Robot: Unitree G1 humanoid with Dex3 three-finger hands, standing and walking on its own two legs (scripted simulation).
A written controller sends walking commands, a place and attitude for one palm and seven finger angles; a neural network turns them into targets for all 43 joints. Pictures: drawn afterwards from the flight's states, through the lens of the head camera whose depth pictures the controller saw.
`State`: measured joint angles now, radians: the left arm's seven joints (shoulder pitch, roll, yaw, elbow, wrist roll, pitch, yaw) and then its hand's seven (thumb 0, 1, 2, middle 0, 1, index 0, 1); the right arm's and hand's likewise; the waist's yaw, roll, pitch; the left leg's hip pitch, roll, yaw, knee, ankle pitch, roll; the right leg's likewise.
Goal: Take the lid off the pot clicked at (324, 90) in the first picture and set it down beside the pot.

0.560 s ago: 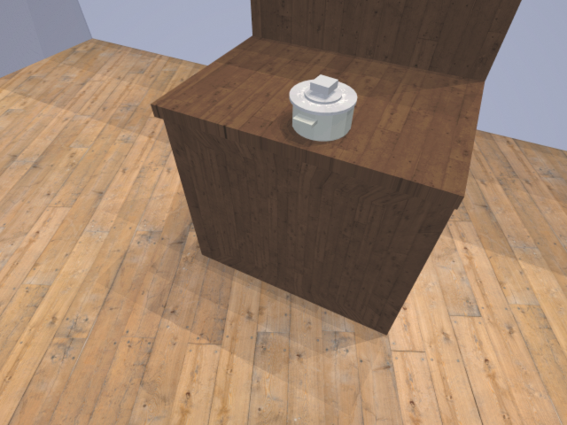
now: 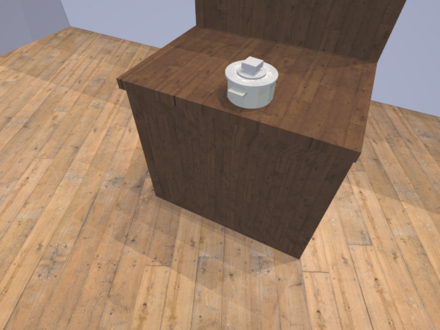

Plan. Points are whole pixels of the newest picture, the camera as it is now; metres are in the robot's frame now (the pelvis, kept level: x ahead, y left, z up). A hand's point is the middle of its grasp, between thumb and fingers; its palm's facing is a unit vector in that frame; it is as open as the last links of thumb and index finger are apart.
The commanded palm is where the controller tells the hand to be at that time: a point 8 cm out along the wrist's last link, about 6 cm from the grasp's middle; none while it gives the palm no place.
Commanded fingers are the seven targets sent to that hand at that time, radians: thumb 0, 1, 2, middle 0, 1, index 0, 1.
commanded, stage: look at it before walking up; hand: left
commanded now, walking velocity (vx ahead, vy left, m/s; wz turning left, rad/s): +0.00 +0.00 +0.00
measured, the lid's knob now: (252, 64) +0.82 -0.05 +0.09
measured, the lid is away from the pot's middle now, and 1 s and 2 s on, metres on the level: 0.00 0.00 0.00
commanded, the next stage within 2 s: turn to face it in 0.08 s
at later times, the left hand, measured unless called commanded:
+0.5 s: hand out of the picture +0.02 +0.18 -0.18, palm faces -0.03 -0.97 -0.22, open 7.4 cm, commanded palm none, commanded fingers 0.00 0.90 0.90 -0.20 -0.30 -0.20 -0.30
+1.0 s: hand (157, 326) +0.17 +0.14 -0.16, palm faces -0.27 -0.93 -0.26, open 7.4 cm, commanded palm none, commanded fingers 0.00 0.90 0.90 -0.20 -0.30 -0.20 -0.30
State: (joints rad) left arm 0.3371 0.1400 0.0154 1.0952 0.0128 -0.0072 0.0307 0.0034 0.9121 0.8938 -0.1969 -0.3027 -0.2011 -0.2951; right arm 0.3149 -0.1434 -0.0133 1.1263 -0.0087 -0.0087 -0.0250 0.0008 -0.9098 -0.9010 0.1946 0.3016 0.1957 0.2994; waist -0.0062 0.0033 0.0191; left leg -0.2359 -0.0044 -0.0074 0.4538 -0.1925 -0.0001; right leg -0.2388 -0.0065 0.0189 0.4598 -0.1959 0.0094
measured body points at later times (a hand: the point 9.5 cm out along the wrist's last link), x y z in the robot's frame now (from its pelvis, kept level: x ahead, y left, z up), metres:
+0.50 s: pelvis +0.00 -0.01 -0.01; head +0.03 -0.03 +0.44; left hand +0.03 +0.23 -0.16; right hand +0.01 -0.24 -0.17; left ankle +0.03 +0.12 -0.74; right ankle +0.03 -0.13 -0.74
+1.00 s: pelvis +0.01 -0.02 -0.01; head +0.04 -0.04 +0.43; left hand +0.18 +0.19 -0.14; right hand -0.03 -0.27 -0.17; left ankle +0.02 +0.11 -0.71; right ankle -0.01 -0.14 -0.74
